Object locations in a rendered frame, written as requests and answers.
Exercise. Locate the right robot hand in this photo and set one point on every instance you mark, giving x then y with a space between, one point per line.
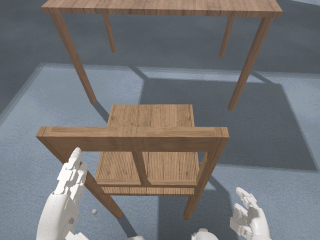
249 223

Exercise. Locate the robot right shin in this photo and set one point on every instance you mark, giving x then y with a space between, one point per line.
203 229

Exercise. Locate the left robot hand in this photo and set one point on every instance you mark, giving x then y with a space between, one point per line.
62 204

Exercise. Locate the chair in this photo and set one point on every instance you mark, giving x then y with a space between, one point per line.
145 150

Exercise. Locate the table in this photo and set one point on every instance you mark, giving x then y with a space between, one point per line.
267 9

